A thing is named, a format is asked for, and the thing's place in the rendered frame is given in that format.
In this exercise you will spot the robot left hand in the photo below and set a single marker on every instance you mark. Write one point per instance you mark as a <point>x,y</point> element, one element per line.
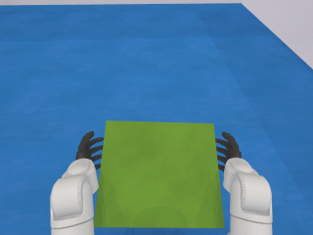
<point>84,151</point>

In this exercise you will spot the robot right forearm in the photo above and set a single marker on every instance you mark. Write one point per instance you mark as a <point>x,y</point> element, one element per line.
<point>250,199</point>

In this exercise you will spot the robot right hand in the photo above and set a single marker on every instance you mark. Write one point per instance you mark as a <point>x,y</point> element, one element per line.
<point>232,149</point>

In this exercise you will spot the carton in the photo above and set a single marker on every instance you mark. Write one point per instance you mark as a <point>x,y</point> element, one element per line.
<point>157,174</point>

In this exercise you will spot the robot left forearm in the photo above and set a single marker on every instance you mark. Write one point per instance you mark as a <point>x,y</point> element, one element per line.
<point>71,200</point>

